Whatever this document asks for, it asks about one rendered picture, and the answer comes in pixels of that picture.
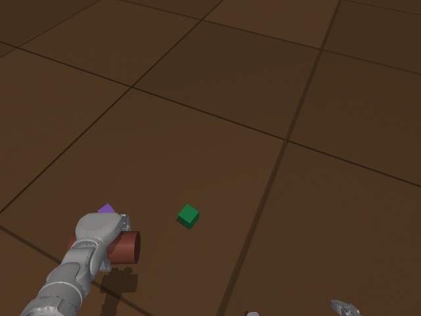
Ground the left robot arm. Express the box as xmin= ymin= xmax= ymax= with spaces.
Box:
xmin=20 ymin=237 xmax=106 ymax=316

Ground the right robot hand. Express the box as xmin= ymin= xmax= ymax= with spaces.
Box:
xmin=330 ymin=300 xmax=362 ymax=316

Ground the left robot hand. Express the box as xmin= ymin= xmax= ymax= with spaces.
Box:
xmin=75 ymin=212 xmax=131 ymax=272

